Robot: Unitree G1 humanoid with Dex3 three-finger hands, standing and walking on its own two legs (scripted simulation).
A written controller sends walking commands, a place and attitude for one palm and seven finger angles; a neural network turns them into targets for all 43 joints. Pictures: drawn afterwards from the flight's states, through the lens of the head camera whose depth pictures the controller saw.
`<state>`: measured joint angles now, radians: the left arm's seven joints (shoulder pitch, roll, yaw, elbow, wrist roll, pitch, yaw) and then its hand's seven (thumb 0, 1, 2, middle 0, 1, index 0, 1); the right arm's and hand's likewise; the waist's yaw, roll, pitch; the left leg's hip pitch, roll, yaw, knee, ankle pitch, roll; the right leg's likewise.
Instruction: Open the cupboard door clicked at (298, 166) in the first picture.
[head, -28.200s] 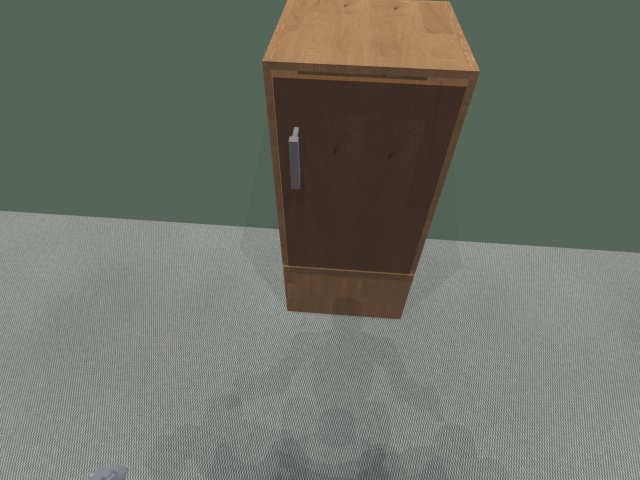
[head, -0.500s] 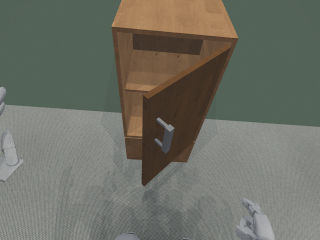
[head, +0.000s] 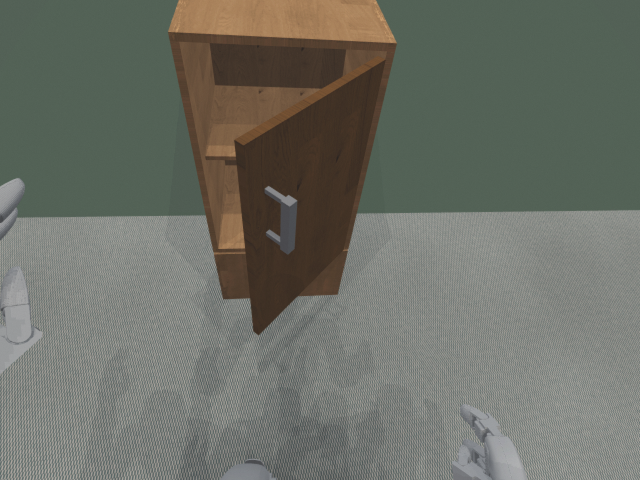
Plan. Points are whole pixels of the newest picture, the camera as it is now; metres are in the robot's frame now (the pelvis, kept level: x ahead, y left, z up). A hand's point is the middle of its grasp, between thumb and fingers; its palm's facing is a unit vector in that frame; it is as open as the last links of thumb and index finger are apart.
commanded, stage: stop stepping back and stand still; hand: left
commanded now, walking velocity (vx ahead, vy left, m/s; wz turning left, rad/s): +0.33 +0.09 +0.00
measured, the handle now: (279, 220) +0.52 +0.11 -0.03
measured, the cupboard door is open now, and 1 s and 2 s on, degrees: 46 46 46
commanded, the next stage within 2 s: let the arm hang, fingers relaxed in 0.78 s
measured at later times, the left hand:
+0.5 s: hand out of the picture +0.13 +0.28 +0.17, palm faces +0.52 -0.75 -0.41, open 7.4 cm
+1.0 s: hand (63, 468) +0.13 +0.27 +0.00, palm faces +0.21 -0.87 -0.44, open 7.4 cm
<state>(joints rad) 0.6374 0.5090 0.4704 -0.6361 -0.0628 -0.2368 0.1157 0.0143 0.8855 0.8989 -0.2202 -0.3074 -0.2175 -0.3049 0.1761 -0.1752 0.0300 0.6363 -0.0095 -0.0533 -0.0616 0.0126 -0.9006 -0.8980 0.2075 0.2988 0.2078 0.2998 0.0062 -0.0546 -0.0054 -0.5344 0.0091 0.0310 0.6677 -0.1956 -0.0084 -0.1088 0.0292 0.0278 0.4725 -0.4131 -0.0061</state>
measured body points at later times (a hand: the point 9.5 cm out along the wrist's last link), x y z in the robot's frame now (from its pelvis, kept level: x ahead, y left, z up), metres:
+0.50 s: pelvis -0.06 -0.01 +0.00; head -0.07 +0.00 +0.45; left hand +0.10 +0.31 +0.19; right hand +0.10 -0.25 -0.09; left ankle +0.00 +0.10 -0.73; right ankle -0.11 -0.12 -0.73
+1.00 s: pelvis -0.07 +0.01 +0.00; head -0.07 +0.00 +0.45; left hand +0.11 +0.32 +0.03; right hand +0.10 -0.25 -0.11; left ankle +0.00 +0.11 -0.73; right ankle -0.11 -0.12 -0.73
